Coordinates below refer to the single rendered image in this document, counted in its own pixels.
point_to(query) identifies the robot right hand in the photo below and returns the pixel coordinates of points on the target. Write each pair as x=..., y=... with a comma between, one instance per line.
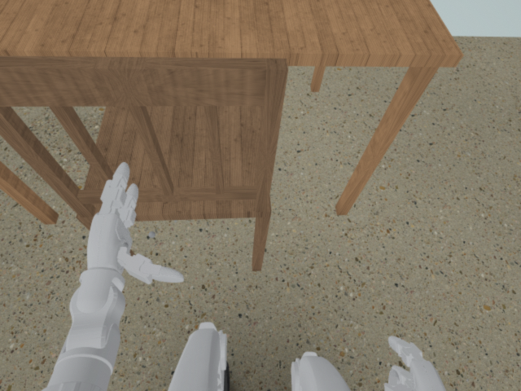
x=422, y=377

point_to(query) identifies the robot thigh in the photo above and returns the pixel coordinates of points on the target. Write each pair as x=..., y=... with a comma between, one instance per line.
x=203, y=357
x=313, y=373

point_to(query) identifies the left robot thigh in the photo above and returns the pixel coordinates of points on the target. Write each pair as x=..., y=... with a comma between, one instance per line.
x=203, y=357

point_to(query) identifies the right robot thigh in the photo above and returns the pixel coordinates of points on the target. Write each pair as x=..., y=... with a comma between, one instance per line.
x=313, y=373

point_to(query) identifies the table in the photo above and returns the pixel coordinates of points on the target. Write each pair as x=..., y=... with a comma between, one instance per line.
x=320, y=33

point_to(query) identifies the chair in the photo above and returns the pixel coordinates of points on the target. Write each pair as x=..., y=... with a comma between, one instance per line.
x=199, y=135

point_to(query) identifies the left robot forearm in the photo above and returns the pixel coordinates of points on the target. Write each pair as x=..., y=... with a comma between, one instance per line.
x=88, y=356

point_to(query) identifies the robot left hand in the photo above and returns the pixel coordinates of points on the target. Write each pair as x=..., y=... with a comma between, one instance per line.
x=109, y=230

